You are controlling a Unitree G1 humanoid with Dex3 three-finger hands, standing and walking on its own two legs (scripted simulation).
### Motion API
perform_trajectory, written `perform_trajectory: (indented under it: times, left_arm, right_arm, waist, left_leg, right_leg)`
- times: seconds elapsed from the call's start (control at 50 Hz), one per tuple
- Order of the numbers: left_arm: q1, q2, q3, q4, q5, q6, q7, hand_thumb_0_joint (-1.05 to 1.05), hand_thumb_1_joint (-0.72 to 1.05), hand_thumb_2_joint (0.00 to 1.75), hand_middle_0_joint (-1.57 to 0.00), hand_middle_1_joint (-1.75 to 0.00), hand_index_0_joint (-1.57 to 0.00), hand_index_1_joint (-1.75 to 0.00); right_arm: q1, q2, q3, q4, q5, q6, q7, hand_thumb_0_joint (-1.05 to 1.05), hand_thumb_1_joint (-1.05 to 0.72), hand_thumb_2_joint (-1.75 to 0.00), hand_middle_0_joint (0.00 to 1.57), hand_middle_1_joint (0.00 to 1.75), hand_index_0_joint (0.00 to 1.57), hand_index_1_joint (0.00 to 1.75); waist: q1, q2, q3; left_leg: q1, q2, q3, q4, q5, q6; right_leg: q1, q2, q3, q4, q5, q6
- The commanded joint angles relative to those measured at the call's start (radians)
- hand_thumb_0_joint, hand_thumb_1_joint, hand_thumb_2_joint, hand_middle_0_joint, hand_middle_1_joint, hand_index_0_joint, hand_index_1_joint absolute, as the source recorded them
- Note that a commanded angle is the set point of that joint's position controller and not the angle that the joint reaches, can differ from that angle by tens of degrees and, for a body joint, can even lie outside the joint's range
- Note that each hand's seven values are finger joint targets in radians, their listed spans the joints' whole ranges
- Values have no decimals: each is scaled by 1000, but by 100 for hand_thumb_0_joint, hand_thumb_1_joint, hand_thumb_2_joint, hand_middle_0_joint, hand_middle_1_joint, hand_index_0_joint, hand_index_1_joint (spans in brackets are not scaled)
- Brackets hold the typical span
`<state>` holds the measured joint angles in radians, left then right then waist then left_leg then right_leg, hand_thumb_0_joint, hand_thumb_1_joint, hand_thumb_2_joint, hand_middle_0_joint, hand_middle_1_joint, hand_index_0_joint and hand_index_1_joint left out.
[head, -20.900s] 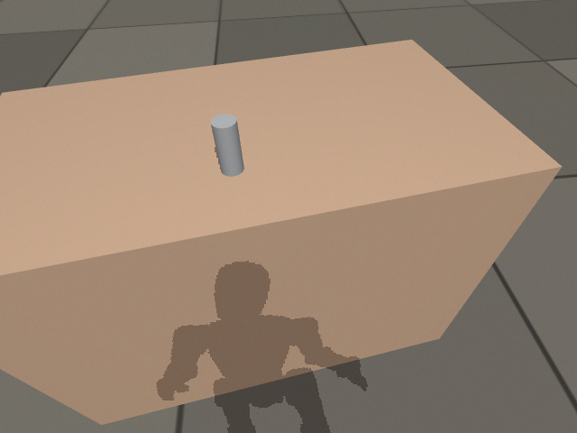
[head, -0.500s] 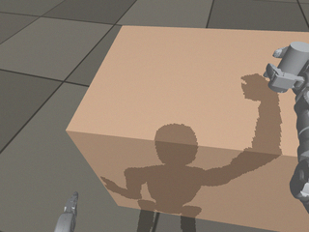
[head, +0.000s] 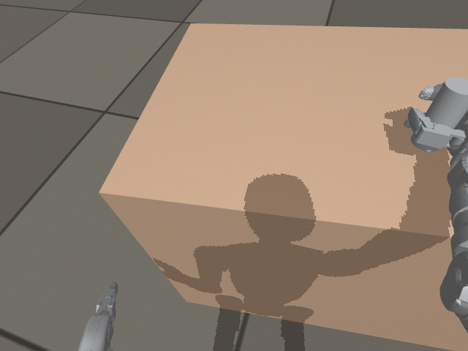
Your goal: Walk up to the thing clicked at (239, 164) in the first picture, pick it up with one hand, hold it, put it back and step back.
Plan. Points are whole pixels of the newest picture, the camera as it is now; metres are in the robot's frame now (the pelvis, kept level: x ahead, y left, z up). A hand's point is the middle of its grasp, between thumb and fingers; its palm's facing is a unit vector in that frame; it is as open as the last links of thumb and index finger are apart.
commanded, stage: lower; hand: right
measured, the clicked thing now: (442, 116) +0.48 -0.26 +0.14
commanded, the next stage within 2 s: loosen in 0.64 s
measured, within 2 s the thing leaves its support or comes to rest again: rests again in 0.58 s
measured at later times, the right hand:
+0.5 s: hand (422, 129) +0.48 -0.25 +0.11, palm faces +0.25 +0.97 +0.02, open 6.0 cm
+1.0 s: hand (421, 129) +0.49 -0.25 +0.10, palm faces +0.26 +0.97 +0.02, open 6.2 cm
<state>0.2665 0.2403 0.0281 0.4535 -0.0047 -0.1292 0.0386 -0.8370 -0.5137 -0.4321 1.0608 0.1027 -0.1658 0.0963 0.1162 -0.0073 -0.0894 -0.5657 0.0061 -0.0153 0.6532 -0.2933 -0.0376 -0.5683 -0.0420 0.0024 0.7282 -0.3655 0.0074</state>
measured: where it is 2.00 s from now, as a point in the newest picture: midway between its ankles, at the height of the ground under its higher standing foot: outside the picture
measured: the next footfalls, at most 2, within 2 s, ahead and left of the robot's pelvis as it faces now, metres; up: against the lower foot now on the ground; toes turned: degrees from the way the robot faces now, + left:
none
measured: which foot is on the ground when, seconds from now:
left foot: down 0.00-1.00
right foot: down 0.00-1.00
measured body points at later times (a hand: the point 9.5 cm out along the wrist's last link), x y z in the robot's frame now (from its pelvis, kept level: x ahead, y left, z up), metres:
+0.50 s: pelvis +0.00 +0.00 -0.01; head +0.07 -0.02 +0.43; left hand +0.15 +0.26 -0.06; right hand +0.46 -0.30 +0.11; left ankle +0.01 +0.15 -0.72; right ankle -0.01 -0.12 -0.72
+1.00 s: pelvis +0.00 +0.00 -0.02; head +0.08 -0.02 +0.42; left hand +0.14 +0.26 -0.06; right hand +0.47 -0.30 +0.10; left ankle +0.01 +0.15 -0.72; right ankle -0.01 -0.12 -0.72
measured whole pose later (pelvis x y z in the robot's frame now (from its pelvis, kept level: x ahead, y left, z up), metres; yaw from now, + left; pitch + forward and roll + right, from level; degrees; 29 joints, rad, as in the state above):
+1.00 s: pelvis +0.00 +0.00 -0.02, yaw +0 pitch +16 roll +2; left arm 0.32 0.24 0.02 0.30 0.01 -0.10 0.02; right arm -0.87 -0.54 -0.48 1.11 0.08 -0.22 0.10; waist 0.15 -0.01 -0.12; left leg -0.71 0.01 -0.01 0.79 -0.35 -0.04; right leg -0.72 -0.04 0.01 0.86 -0.42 0.01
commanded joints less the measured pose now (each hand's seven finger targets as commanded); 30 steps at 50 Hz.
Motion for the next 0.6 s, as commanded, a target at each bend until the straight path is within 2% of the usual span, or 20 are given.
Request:
perform_trajectory:
  times: [0.0, 0.02, 0.04, 0.06, 0.1, 0.16, 0.2, 0.22, 0.26, 0.28, 0.32, 0.36, 0.38, 0.42, 0.44, 0.48, 0.5, 0.52, 0.54, 0.58]
  left_arm:
    - [32, 139, 57, -123, 1, -43, 11, 0, -55, 5, -5, -5, -5, -5]
    - [37, 127, 52, -133, -2, -42, 6, 0, -55, 5, -5, -5, -5, -5]
    - [-4, 121, 42, -177, -4, -48, 3, 0, -56, 5, -5, -5, -5, -6]
    - [-11, 143, 63, -188, -2, -50, 6, 0, -55, 5, -5, -5, -5, -5]
    - [-5, 170, 85, -199, 2, -44, 8, 0, -56, 5, -5, -5, -5, -6]
    - [6, 128, 57, -189, -5, -41, 0, 0, -56, 5, -5, -5, -5, -6]
    - [-25, 163, 82, -237, -3, -45, 5, 0, -56, 5, -5, -5, -5, -6]
    - [-31, 178, 93, -260, -3, -46, 9, 0, -56, 5, -5, -5, -5, -6]
    - [96, 105, 44, -125, 2, -30, -6, 0, -56, 5, -5, -5, -5, -6]
    - [25, 127, 55, -199, -1, -37, -6, 0, -56, 5, -5, -5, -5, -6]
    - [-47, 178, 85, -257, 5, -42, 4, 0, -56, 6, -5, -5, -5, -6]
    - [69, 115, 49, -145, 6, -26, -7, 0, -55, 5, -5, -5, -5, -5]
    - [12, 111, 35, -219, 0, -30, -9, 0, -55, 5, -5, -5, -5, -5]
    - [-28, 167, 82, -270, 2, -35, 5, 0, -56, 5, -5, -5, -5, -6]
    - [3, 179, 92, -252, 5, -30, 6, 0, -55, 5, -5, -5, -5, -5]
    - [55, 113, 40, -202, 5, -22, -6, 0, -55, 5, -5, -5, -5, -5]
    - [-5, 132, 55, -275, 4, -31, -2, 0, -55, 5, -5, -5, -5, -5]
    - [-50, 168, 74, -337, 7, -36, 4, 0, -56, 5, -5, -4, -4, -5]
    - [0, 177, 87, -292, 10, -30, 6, 0, -55, 5, -5, -5, -5, -5]
    - [74, 109, 32, -236, 8, -20, -8, 0, -55, 4, -5, -5, -5, -5]
  right_arm:
    - [-460, -293, -18, -222, 11, -82, -1, 0, -63, -132, 142, 144, 143, 144]
    - [-414, -257, -23, -174, 18, -79, 4, 0, -61, -132, 141, 144, 142, 144]
    - [-408, -231, -22, -189, 26, -83, 8, 0, -63, -131, 142, 144, 142, 144]
    - [-483, -275, -29, -272, 21, -95, 6, 0, -66, -132, 143, 144, 143, 144]
    - [-471, -302, -36, -253, 13, -100, 0, 0, -66, -132, 143, 144, 143, 144]
    - [-435, -241, -11, -206, 18, -97, 14, 0, -63, -131, 141, 143, 142, 143]
    - [-485, -292, -38, -256, 14, -111, 10, 0, -63, -131, 141, 143, 142, 143]
    - [-483, -316, -58, -261, 14, -112, 7, 0, -64, -131, 142, 143, 142, 143]
    - [-445, -230, -6, -210, 13, -106, 17, 0, -65, -131, 143, 143, 142, 143]
    - [-431, -235, -18, -168, 13, -105, 17, 0, -66, -132, 143, 145, 144, 145]
    - [-536, -333, -64, -289, 11, -127, 8, 0, -66, -132, 143, 144, 143, 144]
    - [-425, -246, -20, -153, 3, -116, 17, 0, -61, -131, 141, 143, 142, 143]
    - [-428, -245, -28, -174, 12, -121, 20, 0, -63, -129, 141, 142, 141, 142]
    - [-533, -323, -55, -274, 4, -134, 9, 0, -60, -129, 140, 141, 140, 141]
    - [-472, -328, -60, -185, -1, -125, 4, 0, -61, -130, 141, 142, 141, 142]
    - [-428, -233, -20, -156, 6, -121, 12, 0, -61, -130, 141, 142, 141, 142]
    - [-483, -268, -37, -192, 3, -133, 7, 0, -61, -130, 141, 143, 141, 143]
    - [-538, -337, -70, -249, -3, -144, -3, 0, -59, -130, 141, 143, 141, 143]
    - [-530, -351, -70, -239, -5, -146, -4, 0, -60, -129, 140, 141, 140, 141]
    - [-443, -248, -20, -146, -4, -134, 9, 0, -60, -129, 140, 141, 140, 141]
  waist:
    - [2, -105, -390]
    - [8, -93, -359]
    - [9, -92, -397]
    - [11, -121, -459]
    - [5, -93, -439]
    - [11, -87, -398]
    - [14, -90, -478]
    - [16, -79, -471]
    - [10, -150, -402]
    - [18, -107, -404]
    - [8, -118, -508]
    - [15, -108, -381]
    - [12, -102, -401]
    - [12, -112, -532]
    - [24, -74, -456]
    - [17, -96, -376]
    - [29, -97, -448]
    - [22, -97, -525]
    - [21, -115, -494]
    - [29, -115, -392]
  left_leg:
    - [145, -29, 42, -24, 313, 34]
    - [123, -30, 42, -26, 305, 36]
    - [131, -32, 44, -17, 330, 36]
    - [123, -32, 40, -12, 337, 37]
    - [151, -27, 39, -3, 352, 36]
    - [141, -24, 36, 3, 340, 35]
    - [140, -22, 30, 17, 359, 34]
    - [135, -23, 36, 18, 358, 33]
    - [75, -30, 38, 22, 320, 41]
    - [55, -33, 40, 20, 311, 39]
    - [109, -26, 35, 33, 344, 37]
    - [83, -24, 33, 38, 318, 39]
    - [93, -24, 33, 34, 299, 38]
    - [131, -21, 27, 48, 325, 33]
    - [113, -22, 31, 43, 300, 29]
    - [66, -25, 34, 44, 261, 34]
    - [61, -25, 31, 51, 280, 35]
    - [83, -27, 34, 62, 307, 35]
    - [69, -27, 40, 63, 292, 36]
    - [24, -30, 41, 63, 261, 38]
  right_leg:
    - [234, 18, -9, -61, 368, -4]
    - [217, 17, -6, -58, 372, -1]
    - [240, 14, -2, -50, 425, 1]
    - [282, 11, -3, -40, 455, 0]
    - [241, 18, -9, -35, 424, -3]
    - [199, 22, -11, -35, 383, -7]
    - [230, 22, -10, -18, 403, -10]
    - [236, 19, -8, -13, 412, -8]
    - [227, 16, -1, -17, 438, 1]
    - [236, 10, 4, -6, 453, 1]
    - [247, 14, 1, 8, 452, -2]
    - [157, 22, -8, 0, 376, -5]
    - [156, 22, -5, -3, 355, -6]
    - [204, 24, -8, 9, 353, -10]
    - [156, 27, -8, 9, 311, -14]
    - [121, 26, -4, -2, 283, -11]
    - [158, 22, -1, 14, 321, -10]
    - [193, 19, 4, 23, 370, -7]
    - [191, 18, 4, 25, 363, -6]
    - [145, 18, 3, 23, 334, -5]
